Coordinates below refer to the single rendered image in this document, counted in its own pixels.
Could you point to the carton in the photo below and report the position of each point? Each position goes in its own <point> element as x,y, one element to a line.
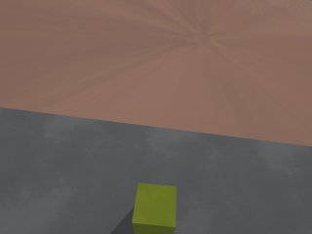
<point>155,209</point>

